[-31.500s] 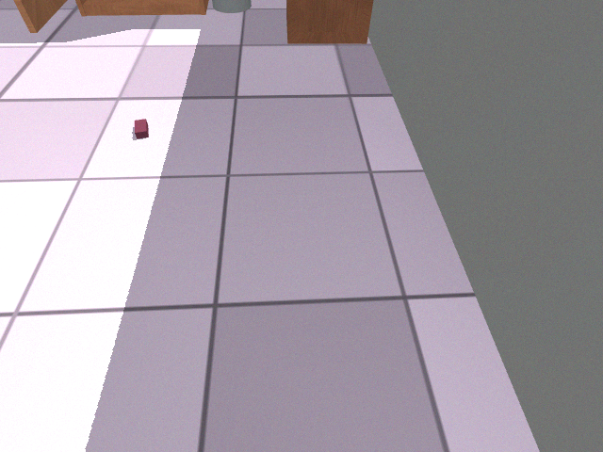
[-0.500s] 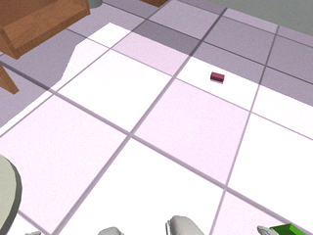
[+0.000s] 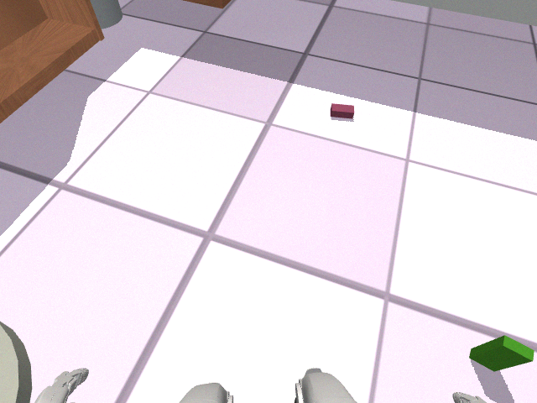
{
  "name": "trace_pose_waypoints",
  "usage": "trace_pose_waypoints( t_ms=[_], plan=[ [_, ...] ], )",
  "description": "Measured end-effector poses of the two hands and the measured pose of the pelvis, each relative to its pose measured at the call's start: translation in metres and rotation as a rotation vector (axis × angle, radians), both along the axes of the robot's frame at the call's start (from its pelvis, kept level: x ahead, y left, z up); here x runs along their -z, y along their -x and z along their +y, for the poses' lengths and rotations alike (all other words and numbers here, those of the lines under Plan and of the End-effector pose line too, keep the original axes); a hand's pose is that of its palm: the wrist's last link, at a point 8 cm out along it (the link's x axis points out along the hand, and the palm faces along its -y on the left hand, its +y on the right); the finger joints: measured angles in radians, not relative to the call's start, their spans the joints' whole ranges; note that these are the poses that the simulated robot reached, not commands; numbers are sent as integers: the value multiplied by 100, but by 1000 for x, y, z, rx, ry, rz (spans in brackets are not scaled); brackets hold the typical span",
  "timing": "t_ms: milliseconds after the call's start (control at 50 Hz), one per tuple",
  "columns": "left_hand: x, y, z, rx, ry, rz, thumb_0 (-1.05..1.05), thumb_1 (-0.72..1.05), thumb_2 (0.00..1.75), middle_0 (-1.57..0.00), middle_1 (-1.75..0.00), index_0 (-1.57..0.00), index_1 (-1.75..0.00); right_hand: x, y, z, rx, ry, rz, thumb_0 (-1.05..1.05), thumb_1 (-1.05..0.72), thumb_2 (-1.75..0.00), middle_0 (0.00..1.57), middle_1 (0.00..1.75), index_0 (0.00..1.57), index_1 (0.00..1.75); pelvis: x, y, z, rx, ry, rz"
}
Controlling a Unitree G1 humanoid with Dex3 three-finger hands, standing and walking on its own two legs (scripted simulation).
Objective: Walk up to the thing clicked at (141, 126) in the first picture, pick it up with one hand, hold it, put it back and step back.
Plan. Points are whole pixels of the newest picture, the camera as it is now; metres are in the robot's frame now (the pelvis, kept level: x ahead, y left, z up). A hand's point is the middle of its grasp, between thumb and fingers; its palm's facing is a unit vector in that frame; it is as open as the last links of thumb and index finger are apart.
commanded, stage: walk up
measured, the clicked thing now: (342, 111) +1.55 -0.37 -0.71
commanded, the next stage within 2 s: stand in 1.30 s
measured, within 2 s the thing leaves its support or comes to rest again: neither
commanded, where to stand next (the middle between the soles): +0.06 -0.02 m, yaw -6 degrees
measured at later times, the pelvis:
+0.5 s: pelvis -0.01 +0.00 +0.02, yaw -6 degrees
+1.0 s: pelvis +0.01 +0.00 +0.04, yaw -8 degrees
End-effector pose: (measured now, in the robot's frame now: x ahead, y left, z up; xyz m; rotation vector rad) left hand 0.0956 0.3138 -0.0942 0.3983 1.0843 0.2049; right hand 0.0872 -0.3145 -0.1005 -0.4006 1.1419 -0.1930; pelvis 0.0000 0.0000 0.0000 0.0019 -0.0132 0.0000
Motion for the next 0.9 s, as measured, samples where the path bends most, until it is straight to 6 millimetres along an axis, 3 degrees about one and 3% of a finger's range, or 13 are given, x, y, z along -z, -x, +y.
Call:
trace_pose_waypoints(
  t_ms=[60,200,300,380,540,680,900],
  plan=[
    [8,-2,2,-12,31,13,1,90,90,-20,-30,-21,-30,-11,23,7,16,19,15,0,-91,-90,20,30,21,30,-4,1,7,23,-17,-13],
    [2,-6,0,29,72,57,1,90,90,-20,-30,-21,-30,-41,61,1,90,58,46,0,-90,-90,20,30,21,30,-24,2,8,58,36,-14],
    [-2,-12,-6,64,42,65,1,90,90,-20,-30,-21,-30,-37,73,-16,114,60,61,0,-90,-90,20,30,21,30,-22,6,0,85,33,-7],
    [-7,-9,-15,76,16,56,1,90,90,-20,-30,-21,-30,-22,75,-23,148,34,57,0,-90,-90,20,30,21,30,-19,9,-6,92,55,-26],
    [-15,-13,-23,68,33,39,1,90,90,-20,-30,-21,-30,-8,71,2,155,-57,11,0,-91,-90,20,30,20,30,-23,10,-2,117,-2,-36],
    [-20,-22,-32,72,59,40,1,90,90,-20,-30,-21,-30,-10,71,11,154,-95,48,0,-91,-90,20,30,21,30,-32,4,-5,122,-1,-20],
    [-19,-41,-39,71,76,96,1,90,90,-20,-30,-21,-30,-24,58,0,195,-56,73,0,-91,-90,20,30,21,30,-42,-10,-4,136,-6,-5]
  ],
)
